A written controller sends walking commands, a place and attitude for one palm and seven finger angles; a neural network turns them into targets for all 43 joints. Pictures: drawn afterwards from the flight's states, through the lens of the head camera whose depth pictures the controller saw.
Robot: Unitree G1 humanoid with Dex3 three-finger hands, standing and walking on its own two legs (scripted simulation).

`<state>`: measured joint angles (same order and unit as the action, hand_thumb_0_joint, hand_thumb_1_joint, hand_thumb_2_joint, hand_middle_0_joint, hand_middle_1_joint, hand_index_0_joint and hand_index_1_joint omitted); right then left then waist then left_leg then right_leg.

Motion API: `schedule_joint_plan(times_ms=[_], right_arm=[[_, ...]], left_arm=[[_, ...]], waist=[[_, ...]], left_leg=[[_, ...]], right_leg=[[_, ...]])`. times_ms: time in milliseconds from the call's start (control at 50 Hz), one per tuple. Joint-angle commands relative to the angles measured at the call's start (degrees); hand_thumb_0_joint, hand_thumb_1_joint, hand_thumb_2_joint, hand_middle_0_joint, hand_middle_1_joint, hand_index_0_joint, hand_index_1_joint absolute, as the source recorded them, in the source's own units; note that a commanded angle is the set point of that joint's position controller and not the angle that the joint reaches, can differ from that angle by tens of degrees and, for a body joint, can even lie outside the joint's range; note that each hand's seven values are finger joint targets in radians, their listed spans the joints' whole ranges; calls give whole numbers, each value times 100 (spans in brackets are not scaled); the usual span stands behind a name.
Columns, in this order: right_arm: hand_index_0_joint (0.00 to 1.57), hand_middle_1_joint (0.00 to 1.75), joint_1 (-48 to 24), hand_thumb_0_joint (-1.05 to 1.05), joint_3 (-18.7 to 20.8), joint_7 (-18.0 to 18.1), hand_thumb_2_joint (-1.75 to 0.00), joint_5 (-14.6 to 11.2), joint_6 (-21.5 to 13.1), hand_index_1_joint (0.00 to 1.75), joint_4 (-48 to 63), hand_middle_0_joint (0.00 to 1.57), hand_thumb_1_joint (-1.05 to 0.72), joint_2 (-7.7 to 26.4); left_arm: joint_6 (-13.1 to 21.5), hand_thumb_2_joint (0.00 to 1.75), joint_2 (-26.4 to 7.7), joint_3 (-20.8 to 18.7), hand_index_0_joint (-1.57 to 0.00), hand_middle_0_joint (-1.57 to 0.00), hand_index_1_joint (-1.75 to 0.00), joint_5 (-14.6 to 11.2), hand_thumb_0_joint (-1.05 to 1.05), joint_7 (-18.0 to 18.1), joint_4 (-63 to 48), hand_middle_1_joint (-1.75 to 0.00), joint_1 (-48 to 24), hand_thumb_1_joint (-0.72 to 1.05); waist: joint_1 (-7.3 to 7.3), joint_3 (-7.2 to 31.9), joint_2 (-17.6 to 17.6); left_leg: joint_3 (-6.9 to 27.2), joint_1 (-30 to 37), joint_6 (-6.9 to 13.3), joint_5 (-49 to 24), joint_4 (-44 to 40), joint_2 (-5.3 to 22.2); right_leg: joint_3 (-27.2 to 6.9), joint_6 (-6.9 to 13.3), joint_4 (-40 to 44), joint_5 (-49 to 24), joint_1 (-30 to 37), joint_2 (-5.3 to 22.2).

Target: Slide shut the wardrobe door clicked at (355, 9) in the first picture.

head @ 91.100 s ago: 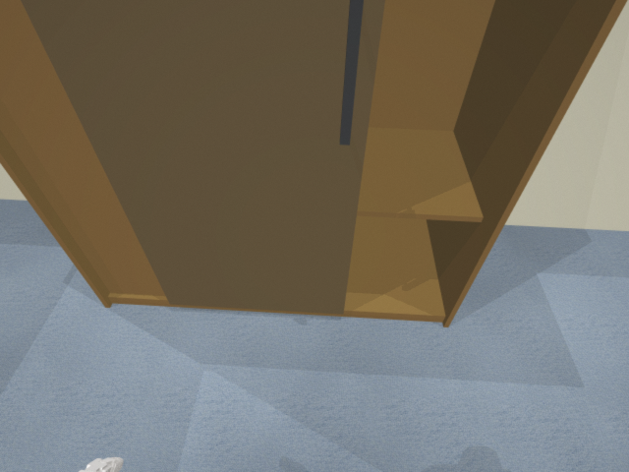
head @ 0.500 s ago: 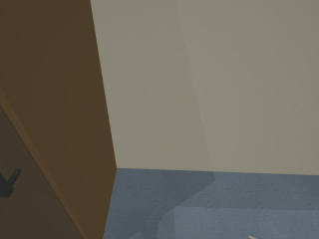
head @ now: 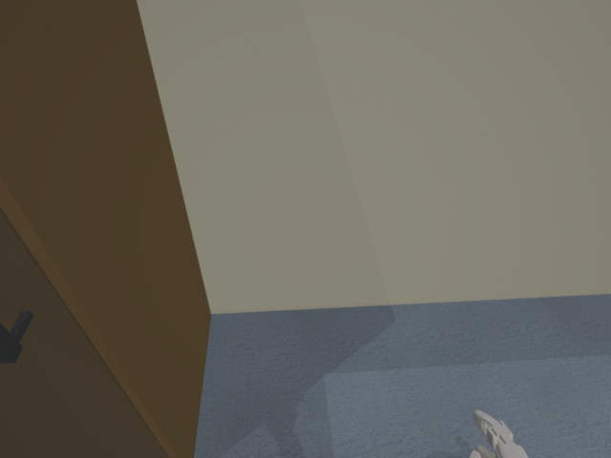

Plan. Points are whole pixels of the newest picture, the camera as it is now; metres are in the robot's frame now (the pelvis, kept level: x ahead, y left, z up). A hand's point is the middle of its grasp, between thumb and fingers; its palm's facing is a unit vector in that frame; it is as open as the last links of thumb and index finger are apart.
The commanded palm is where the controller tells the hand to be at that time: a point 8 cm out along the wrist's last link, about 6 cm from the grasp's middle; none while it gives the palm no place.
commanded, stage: stop walking and hold the door there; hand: left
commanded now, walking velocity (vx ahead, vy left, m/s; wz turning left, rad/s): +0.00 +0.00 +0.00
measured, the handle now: out of the picture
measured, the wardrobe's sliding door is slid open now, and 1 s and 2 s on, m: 0.00 0.00 0.00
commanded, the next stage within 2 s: loosen the grip on the handle in 1.96 s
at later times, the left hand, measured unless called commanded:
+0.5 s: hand out of the picture +0.21 +0.37 +0.16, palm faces +0.65 -0.65 -0.39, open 5.9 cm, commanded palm +0.16 +0.40 +0.14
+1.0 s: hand out of the picture +0.21 +0.37 +0.15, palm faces +0.53 -0.79 -0.31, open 5.9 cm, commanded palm +0.17 +0.41 +0.14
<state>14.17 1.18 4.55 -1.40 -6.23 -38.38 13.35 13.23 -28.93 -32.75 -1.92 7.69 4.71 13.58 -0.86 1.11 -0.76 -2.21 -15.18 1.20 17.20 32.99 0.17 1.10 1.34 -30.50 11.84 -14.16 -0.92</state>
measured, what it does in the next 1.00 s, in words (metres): lifts its left foot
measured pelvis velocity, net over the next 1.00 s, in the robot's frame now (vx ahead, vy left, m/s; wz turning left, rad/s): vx -0.07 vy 0.07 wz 0.09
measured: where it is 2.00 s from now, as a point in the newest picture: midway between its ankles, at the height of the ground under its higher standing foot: outside the picture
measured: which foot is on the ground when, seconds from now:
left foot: down 0.00-0.88, up 0.90-1.00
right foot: down 0.00-1.00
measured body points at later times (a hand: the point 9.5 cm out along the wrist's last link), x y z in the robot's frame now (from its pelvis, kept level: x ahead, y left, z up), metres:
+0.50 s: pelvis -0.02 +0.00 +0.00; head -0.04 -0.01 +0.45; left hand +0.17 +0.40 +0.18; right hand +0.13 -0.26 -0.09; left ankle +0.04 +0.11 -0.73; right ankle +0.05 -0.10 -0.73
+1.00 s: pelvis -0.07 +0.07 -0.01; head -0.05 +0.06 +0.44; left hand +0.18 +0.41 +0.17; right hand +0.10 -0.15 -0.13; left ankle -0.06 +0.19 -0.67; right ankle +0.02 -0.09 -0.73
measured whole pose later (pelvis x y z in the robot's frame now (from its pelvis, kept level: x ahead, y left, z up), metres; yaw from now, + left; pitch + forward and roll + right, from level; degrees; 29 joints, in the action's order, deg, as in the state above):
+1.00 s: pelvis -0.07 +0.07 -0.01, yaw +5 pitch -3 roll +2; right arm 9.0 -0.1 2.3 0.1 -2.8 -42.1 12.5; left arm 15.7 -22.2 -22.2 -1.4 5.3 5.6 -3.8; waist -0.1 -5.8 -0.1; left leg -1.1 -28.6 -0.4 21.6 62.8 -1.8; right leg 2.0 -3.1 -37.5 12.8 -21.4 8.9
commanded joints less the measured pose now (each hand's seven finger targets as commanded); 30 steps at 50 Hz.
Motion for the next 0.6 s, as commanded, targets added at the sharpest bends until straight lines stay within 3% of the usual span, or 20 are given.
schedule_joint_plan(times_ms=[0, 20, 60, 80, 100, 120, 160, 220, 280, 320, 380, 400, 420, 480, 540, 560, 580], right_arm=[[20, 30, -599, 0, 249, 27, -90, -13, -271, 30, 609, 20, -90, 823], [20, 30, -563, 0, 229, 31, -90, -4, -285, 30, 575, 20, -90, 816], [20, 30, -588, 0, 226, 49, -90, 11, -284, 30, 607, 20, -90, 891], [20, 30, -648, 0, 221, 57, -90, 1, -279, 30, 616, 20, -90, 889], [20, 30, -677, 0, 181, 60, -90, -9, -269, 30, 626, 20, -90, 877], [20, 30, -701, 0, 165, 71, -90, -25, -280, 30, 630, 20, -90, 858], [20, 30, -704, 0, 174, 75, -90, -68, -305, 30, 677, 20, -90, 847], [20, 30, -713, 0, 154, 84, -90, -49, -370, 30, 675, 20, -90, 796], [20, 30, -652, 0, 208, 58, -90, -43, -360, 30, 602, 20, -90, 851], [20, 30, -643, 0, 202, 38, -90, -27, -374, 30, 515, 20, -90, 834], [20, 30, -665, 0, 193, 26, -90, -62, -341, 30, 484, 20, -90, 818], [20, 30, -667, 0, 191, 26, -90, -69, -331, 30, 469, 20, -90, 885], [20, 30, -705, 0, 187, 34, -90, -76, -313, 30, 508, 20, -90, 872], [20, 30, -739, 0, 240, 21, -90, -67, -244, 30, 529, 20, -90, 882], [20, 30, -647, 0, 260, -3, -90, -30, -176, 30, 437, 20, -90, 881], [20, 30, -653, 0, 288, -1, -90, -29, -148, 30, 415, 20, -90, 913], [20, 30, -661, 0, 301, -5, -90, -25, -118, 30, 404, 20, -90, 932]], left_arm=[[116, 90, -1819, -686, -45, -45, -140, 90, 0, 149, -451, -140, -1367, 90], [133, 90, -1801, -685, -45, -45, -140, 91, 0, 147, -406, -140, -1310, 90], [155, 90, -1813, -703, -45, -45, -140, 95, 0, 135, -464, -140, -1142, 90], [131, 90, -1685, -589, -45, -45, -140, 81, 0, 112, -413, -140, -1008, 90], [127, 90, -1763, -652, -45, -45, -140, 115, 0, 119, -454, -140, -1013, 90], [120, 90, -1757, -691, -45, -45, -140, 141, 0, 143, -392, -140, -1035, 90], [100, 90, -1698, -657, -45, -45, -140, 171, 0, 179, -338, -140, -1010, 90], [93, 90, -1629, -539, -45, -45, -140, 182, 0, 148, -303, -140, -1090, 90], [42, 90, -1805, -648, -45, -45, -140, 138, 0, 122, 88, -140, -1274, 90], [58, 90, -1829, -645, -45, -45, -140, 109, 0, 110, 170, -140, -1432, 90], [27, 90, -1847, -658, -45, -45, -140, 43, 0, 105, 386, -140, -1461, 90], [34, 90, -1999, -771, -45, -45, -140, 28, 0, 102, 377, -140, -1487, 90], [33, 90, -1902, -656, -45, -45, -140, 47, 0, 89, 388, -140, -1473, 90], [102, 90, -1880, -552, -45, -45, -140, 87, 0, 92, 279, -140, -1629, 90], [154, 90, -1999, -676, -45, -45, -140, 74, 0, 91, 458, -140, -1674, 90], [169, 90, -2063, -713, -45, -45, -140, 70, 0, 84, 449, -140, -1731, 90], [182, 90, -1972, -588, -45, -45, -140, 57, 0, 61, 391, -140, -1828, 90]], waist=[[186, -83, -498], [188, 48, -412], [132, 12, 240], [113, -55, 536], [85, -189, 789], [72, -298, 962], [31, -266, 931], [16, -72, 607], [68, -186, -91], [97, -22, -309], [107, 226, -280], [77, 194, -166], [76, 46, 14], [95, -123, 55], [73, 78, -667], [69, 85, -676], [109, 49, -474]], left_leg=[[372, 371, 15, 207, 541, 48], [422, 612, 50, 116, 93, 115], [699, 589, 111, 279, -891, 339], [962, 374, 145, 763, -1328, 549], [1205, -51, 183, 1549, -1780, 710], [1363, -458, 228, 2031, -2130, 837], [1325, -857, 280, 2017, -2235, 897], [886, -579, 207, 1228, -1770, 667], [518, -304, 49, 997, -913, 245], [422, 226, 36, 353, -275, 137], [481, 373, 49, 182, -387, 157], [501, 433, 60, 230, -530, 197], [515, 316, 77, 357, -570, 180], [431, 179, 77, 445, 35, 5], [399, 286, 77, 213, 410, -15], [372, 370, 79, 250, 475, -15], [403, 465, 85, 299, 447, 20]], right_leg=[[-2022, 456, 2018, 2265, -1153, 1332], [-1664, 379, 1780, 1931, -1075, 1183], [-1214, 126, 1289, 1557, -817, 675], [-1006, 6, 1103, 1512, -707, 470], [-856, -94, 927, 1544, -515, 297], [-680, -146, 656, 1257, -200, 169], [-447, -208, 321, 601, 389, 83], [-640, -164, 756, 321, 517, 232], [-1395, -6, 1740, 1767, -238, 582], [-1711, 138, 2009, 1871, -678, 853], [-1473, 94, 1865, 1656, -544, 839], [-1451, 67, 1824, 1699, -629, 787], [-1414, 27, 1862, 1816, -688, 799], [-1654, 150, 2017, 2303, -1011, 1244], [-1729, 277, 1967, 2135, -1044, 1746], [-1743, 285, 1952, 2139, -1163, 1833], [-1670, 294, 1859, 2178, -1297, 1903]])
